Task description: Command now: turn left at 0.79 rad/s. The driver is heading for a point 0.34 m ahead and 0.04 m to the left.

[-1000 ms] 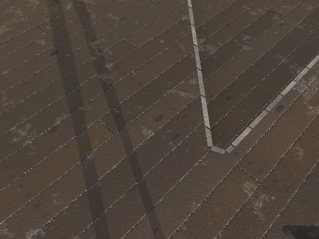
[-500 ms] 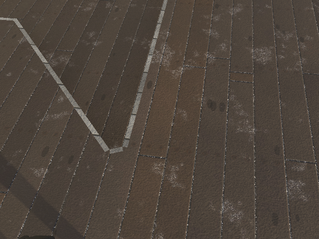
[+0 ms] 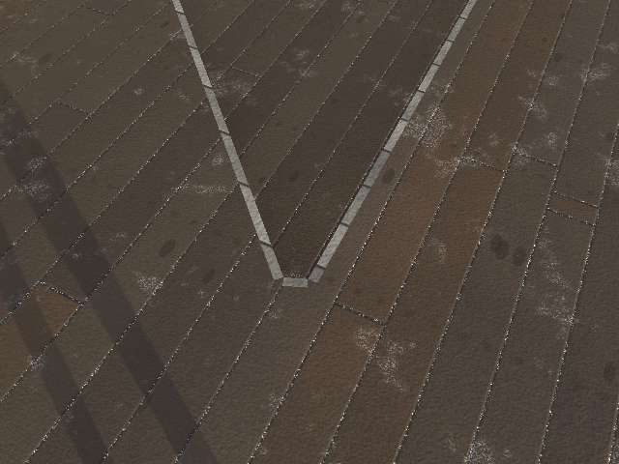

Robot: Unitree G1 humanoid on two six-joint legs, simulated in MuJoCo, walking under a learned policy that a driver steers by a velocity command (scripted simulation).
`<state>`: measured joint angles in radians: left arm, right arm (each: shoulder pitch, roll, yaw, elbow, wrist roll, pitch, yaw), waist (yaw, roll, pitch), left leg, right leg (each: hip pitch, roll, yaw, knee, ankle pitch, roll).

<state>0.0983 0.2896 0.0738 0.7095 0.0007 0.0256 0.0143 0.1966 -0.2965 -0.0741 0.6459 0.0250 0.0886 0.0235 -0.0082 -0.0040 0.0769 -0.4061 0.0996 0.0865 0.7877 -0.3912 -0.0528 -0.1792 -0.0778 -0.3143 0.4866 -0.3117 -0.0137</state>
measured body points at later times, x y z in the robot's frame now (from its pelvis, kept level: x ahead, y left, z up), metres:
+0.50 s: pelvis +0.05 +0.03 +0.00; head +0.06 +0.05 +0.45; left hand +0.09 +0.34 -0.11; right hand +0.32 -0.15 -0.07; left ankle +0.00 +0.12 -0.73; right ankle +0.11 -0.10 -0.73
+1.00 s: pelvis +0.13 +0.06 +0.01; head +0.15 +0.08 +0.45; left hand +0.36 +0.30 -0.08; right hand +0.13 -0.24 -0.09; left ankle +0.03 +0.16 -0.73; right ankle +0.20 -0.13 -0.63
